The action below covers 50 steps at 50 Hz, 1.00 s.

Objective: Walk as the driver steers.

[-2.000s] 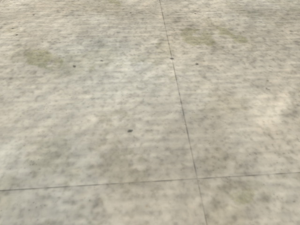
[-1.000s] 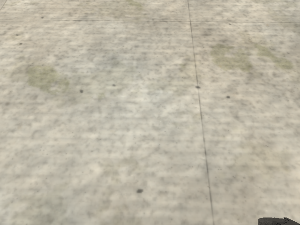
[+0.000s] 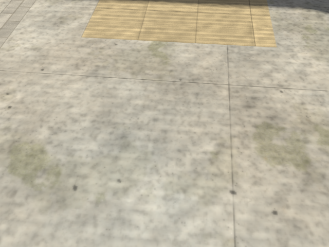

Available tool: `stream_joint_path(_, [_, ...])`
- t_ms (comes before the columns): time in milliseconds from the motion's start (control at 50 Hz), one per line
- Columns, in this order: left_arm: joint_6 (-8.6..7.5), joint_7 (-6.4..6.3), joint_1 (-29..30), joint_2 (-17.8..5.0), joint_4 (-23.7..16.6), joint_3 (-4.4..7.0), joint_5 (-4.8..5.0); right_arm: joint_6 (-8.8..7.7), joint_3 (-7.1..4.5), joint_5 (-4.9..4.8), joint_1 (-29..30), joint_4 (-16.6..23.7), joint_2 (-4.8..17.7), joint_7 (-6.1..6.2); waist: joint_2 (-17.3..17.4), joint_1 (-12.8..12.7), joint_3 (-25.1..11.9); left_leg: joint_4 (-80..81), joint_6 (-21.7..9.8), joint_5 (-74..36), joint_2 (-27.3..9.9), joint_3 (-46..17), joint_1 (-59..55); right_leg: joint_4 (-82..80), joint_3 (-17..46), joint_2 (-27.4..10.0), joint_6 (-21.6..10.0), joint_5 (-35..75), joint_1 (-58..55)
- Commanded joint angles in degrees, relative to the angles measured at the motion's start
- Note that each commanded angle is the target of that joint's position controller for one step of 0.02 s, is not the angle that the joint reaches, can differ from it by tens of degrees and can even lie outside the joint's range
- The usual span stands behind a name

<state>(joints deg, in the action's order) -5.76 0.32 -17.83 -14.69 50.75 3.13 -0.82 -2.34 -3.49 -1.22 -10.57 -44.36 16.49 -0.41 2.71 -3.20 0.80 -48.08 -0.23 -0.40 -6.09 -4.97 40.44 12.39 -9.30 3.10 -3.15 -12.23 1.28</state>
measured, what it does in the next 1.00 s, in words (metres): walks ahead, turning left: left foot, then right foot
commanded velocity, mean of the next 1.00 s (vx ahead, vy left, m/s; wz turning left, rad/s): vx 0.32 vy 0.00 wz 0.34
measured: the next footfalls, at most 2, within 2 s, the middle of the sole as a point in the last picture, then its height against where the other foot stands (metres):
left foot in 0.20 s outside the picture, level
right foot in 0.66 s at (179, 228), level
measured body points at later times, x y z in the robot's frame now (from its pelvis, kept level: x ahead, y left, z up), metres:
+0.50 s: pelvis +0.27 +0.07 +0.00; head +0.31 +0.09 +0.45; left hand +0.39 +0.38 -0.09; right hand +0.42 -0.18 -0.10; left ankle +0.24 +0.13 -0.75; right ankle +0.46 -0.08 -0.68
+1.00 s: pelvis +0.43 +0.08 -0.01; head +0.44 +0.09 +0.43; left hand +0.47 +0.35 -0.14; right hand +0.61 -0.14 -0.13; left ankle +0.38 +0.21 -0.75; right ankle +0.54 +0.00 -0.75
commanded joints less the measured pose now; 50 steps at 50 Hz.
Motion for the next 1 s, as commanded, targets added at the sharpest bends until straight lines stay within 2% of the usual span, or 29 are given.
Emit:
stream_joint_path(20, [-0.42, -0.73, 1.9, -9.5, -2.9, 2.00, 0.42, -0.72, 0.20, 0.16, 5.5, 5.3, 1.1, -1.06, -4.6, -0.7, 3.3, 7.0, -0.6, -5.3, -0.1, 3.1, -1.4, -5.7, 2.9, -16.2, -6.2, 18.7, 2.1])
stream_joint_path(100, [1.57, -0.94, -0.9, -10.7, -1.3, 2.53, 1.33, -0.56, 0.25, 0.02, 10.3, 9.1, 1.2, -2.53, -4.7, -1.8, 4.7, 11.6, -2.5, 1.1, 1.0, 6.0, 2.0, -1.3, 0.9, -19.2, -5.5, 25.8, -7.3])
stream_joint_path(140, [2.45, -1.31, 0.5, -12.1, -1.7, 2.92, 1.67, -0.35, -0.42, 0.03, 9.0, 10.1, 2.4, -3.10, -6.4, 0.2, 2.7, 12.4, -4.4, 6.7, 3.7, 9.0, -2.8, 4.2, -0.9, -19.6, -4.2, 41.2, -9.1])
stream_joint_path(180, [3.34, -1.96, 1.8, -13.6, -2.3, 3.40, 1.82, 0.07, -2.15, 0.00, 1.1, 9.1, 5.4, -3.10, -8.3, 5.3, -2.6, 12.5, -7.1, 11.6, 8.0, 11.8, -14.2, 17.0, -2.3, -18.8, -2.9, 56.9, -8.6])
stream_joint_path(200, [3.55, -2.21, 3.0, -13.4, -2.7, 3.22, 2.02, 0.17, -3.92, -0.08, -8.0, 6.9, 8.3, -2.45, -6.8, 10.4, -7.2, 16.9, -9.4, 8.0, 10.0, 11.2, -27.7, 29.2, -3.5, -16.6, -1.1, 54.0, -3.0])
stream_joint_path(220, [2.87, -2.13, 1.8, -10.5, -4.0, 2.10, 0.65, 0.82, -5.71, -0.10, -16.0, 5.3, 13.5, -1.05, 1.2, 12.8, -12.6, 18.1, -13.1, 6.6, 1.4, -2.9, -45.4, 47.3, -3.6, -13.4, 1.3, 31.4, 12.3])
stream_joint_path(240, [0.89, -1.17, -1.6, -3.6, -7.1, -0.08, 0.02, 0.28, -5.84, -0.26, -11.9, 7.1, 17.3, -0.87, 13.6, 5.9, -17.5, 26.5, -24.8, 14.4, -12.2, -37.4, -61.8, 67.6, 3.9, 0.6, 4.6, -18.9, 37.1])
stream_joint_path(260, [-1.62, 0.07, 3.5, -8.8, -7.7, 0.86, 1.69, -0.31, -4.38, 0.23, -13.4, 7.7, 12.4, -1.21, 6.3, 10.2, -21.1, 31.0, -24.2, 16.7, -13.1, -40.5, -63.0, 70.8, 15.8, -2.1, 3.2, -19.2, 42.9])
stream_joint_path(280, [-2.66, 0.58, 7.8, -9.9, -9.5, 1.07, 3.46, -0.89, -3.63, 0.65, -11.8, 7.6, 9.7, -1.19, 3.4, 9.9, -13.7, 30.8, -21.4, 13.4, -11.1, -31.3, -57.3, 68.5, 15.3, -4.7, 1.9, -14.8, 45.3])
stream_joint_path(300, [-3.01, 0.33, 8.2, -8.8, -9.5, 0.83, 2.71, -1.28, -3.23, 0.43, -8.3, 7.7, 8.4, -1.33, -2.7, 6.7, -8.0, 31.1, -19.1, 6.9, -8.2, -24.1, -48.0, 62.1, 14.8, -7.2, 1.7, -10.7, 43.2])
stream_joint_path(320, [-2.67, -0.11, 8.3, -9.4, -9.0, 1.30, 1.20, -1.45, -2.67, 0.47, -5.0, 8.4, 6.5, -1.17, -3.3, 4.8, -5.9, 31.8, -17.6, 1.8, -6.1, -19.5, -41.8, 56.7, 14.6, -9.1, 2.2, -8.4, 39.7])
stream_joint_path(380, [-0.59, -0.10, 6.1, -8.3, -9.2, 1.54, 0.11, -1.61, -2.49, 0.75, -2.9, 9.6, 6.8, -0.45, -1.7, 1.9, -3.7, 34.8, -17.8, -6.0, -3.7, -15.3, -31.9, 50.3, 13.6, -9.6, 4.8, -5.2, 34.1])
stream_joint_path(460, [0.27, -0.42, 12.5, -5.7, -11.1, 0.51, -0.30, -1.17, -2.97, 0.73, -4.5, 8.6, 8.7, 1.07, -0.1, 3.4, -0.8, 33.9, -14.8, -14.5, 0.5, -7.0, -25.8, 33.9, 11.2, -7.3, 7.6, 6.9, 32.0])
stream_joint_path(500, [-0.09, 0.02, 15.5, -4.6, -11.6, -0.01, -0.22, -0.48, -2.93, 0.68, -6.5, 7.5, 8.6, 1.55, 1.5, 5.4, -2.1, 31.4, -12.0, -17.3, 2.6, -4.0, -24.9, 25.8, 9.8, -4.7, 7.4, 15.7, 27.2])
stream_joint_path(560, [-0.36, 0.76, 17.8, -5.5, -12.4, 0.22, 0.34, 0.11, -2.55, 0.55, -9.0, 5.8, 7.8, 1.77, 2.8, 6.9, -3.3, 28.6, -10.4, -13.8, 0.9, -6.6, -28.5, 20.3, 10.8, -3.2, 6.0, 20.4, 25.1])
stream_joint_path(600, [-0.64, 1.12, 17.3, -7.1, -12.6, 0.85, -0.09, 0.32, -2.31, 0.71, -8.9, 5.3, 7.1, 1.96, 3.3, 6.2, -3.7, 24.6, -9.7, -13.6, -1.0, -9.5, -32.8, 17.5, 12.1, -3.3, 4.1, 17.3, 25.2])
stream_joint_path(640, [-1.23, 1.26, 13.1, -7.9, -11.4, 1.42, -0.64, 0.48, -2.05, 0.84, -6.8, 5.4, 6.3, 2.10, 3.7, 3.3, -4.7, 18.9, -8.3, -15.1, -0.7, -10.7, -34.7, 13.2, 11.5, -3.1, 1.8, 18.1, 20.6])
stream_joint_path(660, [-1.64, 1.05, 10.2, -9.1, -10.8, 1.76, -1.34, 0.38, -1.71, 1.11, -6.5, 5.8, 5.2, 2.06, 2.0, 2.1, -6.7, 13.5, -6.2, -14.6, 2.5, -9.5, -33.5, 11.2, 11.9, -5.0, 0.3, 30.0, 13.8])
stream_joint_path(680, [-1.88, 0.77, 7.4, -12.3, -11.1, 2.16, -2.61, -0.05, -0.88, 2.02, -10.4, 6.6, 2.8, 1.90, -5.4, 3.2, -13.5, 2.5, -3.3, -0.4, 6.9, -7.9, -25.4, 16.4, 19.9, -14.2, -4.5, 52.1, -1.2])
stream_joint_path(700, [-0.84, 0.69, 4.1, -10.2, -10.0, 1.70, -2.47, -0.04, -0.08, 1.16, -18.3, 4.5, 1.7, 1.81, -16.7, 3.4, -21.4, -12.7, 0.8, 34.3, 11.7, -5.1, -15.3, 16.8, 33.3, -25.4, -15.2, 60.2, -13.6])
stream_joint_path(720, [0.01, 1.09, 2.8, -6.8, -9.3, 0.79, -0.21, 0.59, -0.76, 0.89, -18.4, 3.8, 5.8, 1.57, -13.9, 2.8, -22.6, -17.7, 2.3, 41.9, 9.9, -6.9, -12.6, 14.2, 39.3, -26.4, -16.3, 46.0, -12.0])
stream_joint_path(740, [0.73, 1.17, 5.7, -6.2, -9.6, 0.48, 0.66, 1.79, -1.47, 0.36, -13.6, 4.2, 7.8, 1.79, -9.7, 2.3, -16.7, -20.8, 3.5, 38.8, 8.0, -6.5, -10.1, 12.0, 37.2, -24.1, -14.1, 31.7, -6.7])
stream_joint_path(760, [1.48, 1.11, 8.9, -5.4, -10.0, -0.03, 0.40, 3.08, -1.54, 0.45, -9.9, 4.6, 7.6, 2.20, -7.1, 2.5, -12.2, -19.9, 4.3, 36.1, 6.6, -4.6, -9.6, 9.5, 34.1, -21.7, -11.9, 21.5, -0.5])
stream_joint_path(800, [2.78, 0.96, 14.7, -5.2, -10.4, -0.45, -0.31, 5.11, -1.35, 0.88, -8.1, 4.9, 5.6, 2.66, -9.1, 4.9, -5.7, -9.3, 4.6, 32.5, 3.7, -2.0, -14.6, 4.6, 28.1, -17.1, -8.4, 7.0, 12.1])
stream_joint_path(860, [3.80, 0.39, 15.1, -6.2, -9.5, 0.09, -0.68, 4.89, -0.36, 1.45, -9.4, 3.0, 2.1, 2.91, -12.0, 4.9, -6.0, 4.5, 4.2, 26.9, 4.8, 1.9, -24.6, 3.6, 21.3, -13.0, -7.6, 6.8, 16.9])
stream_joint_path(920, [4.18, -0.03, 15.0, -5.8, -8.5, -0.16, 0.48, 4.45, -0.43, 1.78, -10.6, 0.9, 1.9, 2.47, -10.1, 5.9, -7.5, 17.3, 2.2, 12.4, 5.4, 3.8, -32.7, 4.8, 19.7, -12.5, -6.6, -2.2, 18.2])
stream_joint_path(960, [4.10, 0.12, 13.0, -3.8, -7.2, -1.00, 0.20, 4.32, -0.48, 3.18, -7.6, 2.3, 3.6, 2.43, -7.0, 4.9, -4.8, 21.9, -0.4, 10.1, 1.8, -0.5, -34.5, 5.4, 18.5, -10.0, -1.4, -14.9, 22.1])
stream_joint_path(980, [4.11, 0.24, 11.8, -4.7, -7.2, -0.62, -0.20, 4.34, -1.23, 2.78, -5.8, 2.5, 7.0, 2.64, -2.1, 2.3, -1.5, 22.2, -2.5, 19.1, 1.0, -2.0, -28.1, 6.3, 15.1, -6.6, 0.9, -16.2, 21.4])
stream_joint_path(1000, [4.11, 0.14, 13.2, -4.9, -7.1, -0.60, -0.39, 3.91, -1.12, 2.56, -5.4, 1.9, 5.6, 2.51, 0.0, 2.9, 0.0, 23.6, -2.9, 26.7, 2.0, -1.5, -22.2, 8.6, 13.1, -5.2, 2.1, -12.6, 17.2])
